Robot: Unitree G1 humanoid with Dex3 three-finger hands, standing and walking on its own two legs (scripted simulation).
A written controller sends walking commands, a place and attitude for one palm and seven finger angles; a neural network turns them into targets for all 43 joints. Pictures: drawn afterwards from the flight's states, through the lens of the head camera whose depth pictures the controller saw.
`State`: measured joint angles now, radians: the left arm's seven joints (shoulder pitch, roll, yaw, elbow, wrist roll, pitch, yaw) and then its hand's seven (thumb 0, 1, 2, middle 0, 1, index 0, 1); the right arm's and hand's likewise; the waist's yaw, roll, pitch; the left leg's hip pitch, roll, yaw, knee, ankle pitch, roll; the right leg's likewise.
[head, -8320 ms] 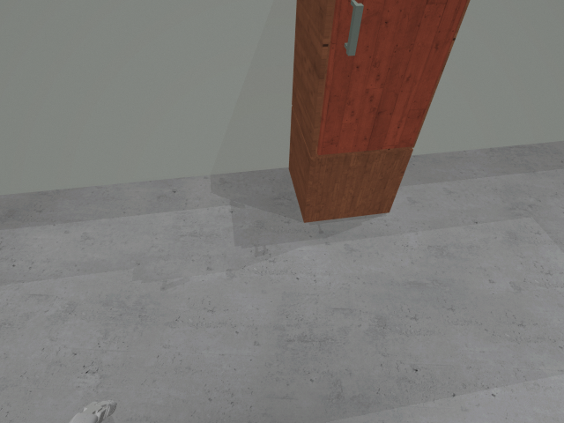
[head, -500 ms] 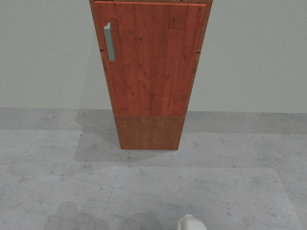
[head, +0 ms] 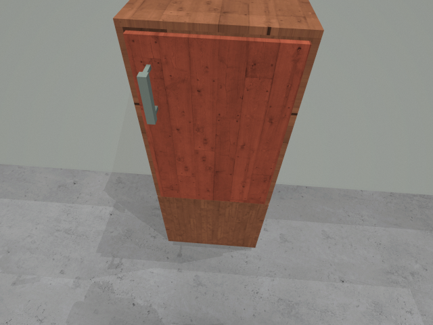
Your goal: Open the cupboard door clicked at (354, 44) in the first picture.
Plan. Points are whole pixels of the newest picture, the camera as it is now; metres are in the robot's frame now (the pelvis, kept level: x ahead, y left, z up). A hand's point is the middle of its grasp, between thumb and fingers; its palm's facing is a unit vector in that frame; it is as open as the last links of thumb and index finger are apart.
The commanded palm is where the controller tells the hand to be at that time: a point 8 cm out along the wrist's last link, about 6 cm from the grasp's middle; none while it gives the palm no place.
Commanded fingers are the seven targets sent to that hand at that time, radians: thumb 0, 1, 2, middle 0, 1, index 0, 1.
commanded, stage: come to a stop and stand still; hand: left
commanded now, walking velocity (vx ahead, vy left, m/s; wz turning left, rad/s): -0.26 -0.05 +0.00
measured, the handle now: (149, 95) +0.57 +0.21 +0.12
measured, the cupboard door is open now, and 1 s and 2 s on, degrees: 0 0 0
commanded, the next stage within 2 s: look again from close up in 1.16 s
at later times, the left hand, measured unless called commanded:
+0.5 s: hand out of the picture +0.03 +0.17 -0.17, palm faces +0.01 -0.95 -0.30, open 7.4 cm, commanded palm none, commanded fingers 0.00 0.90 0.90 -0.20 -0.30 -0.20 -0.30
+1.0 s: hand out of the picture -0.04 +0.10 -0.17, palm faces +0.05 -0.98 -0.20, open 7.3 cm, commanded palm none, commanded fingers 0.00 0.90 0.90 -0.20 -0.30 -0.20 -0.30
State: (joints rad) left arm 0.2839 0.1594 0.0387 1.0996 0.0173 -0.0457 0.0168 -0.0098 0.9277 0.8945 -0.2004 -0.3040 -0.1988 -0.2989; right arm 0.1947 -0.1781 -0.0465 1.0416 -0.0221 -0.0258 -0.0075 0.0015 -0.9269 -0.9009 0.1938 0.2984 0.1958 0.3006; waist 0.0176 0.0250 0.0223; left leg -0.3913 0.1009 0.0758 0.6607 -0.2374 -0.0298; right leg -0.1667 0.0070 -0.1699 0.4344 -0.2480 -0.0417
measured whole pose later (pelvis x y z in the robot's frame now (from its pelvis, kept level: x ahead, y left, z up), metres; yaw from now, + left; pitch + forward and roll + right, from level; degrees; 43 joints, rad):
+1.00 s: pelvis -0.05 -0.07 +0.00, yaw -1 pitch -2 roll +0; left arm 0.25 0.15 0.01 1.13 0.00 0.01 0.03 0.00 0.93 0.89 -0.20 -0.30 -0.20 -0.30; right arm 0.28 -0.12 -0.01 1.15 -0.02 0.02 -0.03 0.00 -0.91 -0.90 0.20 0.30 0.20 0.30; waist 0.01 0.02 0.03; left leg -0.14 0.06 0.03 0.42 -0.24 -0.04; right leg -0.18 0.03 -0.11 0.41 -0.19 -0.06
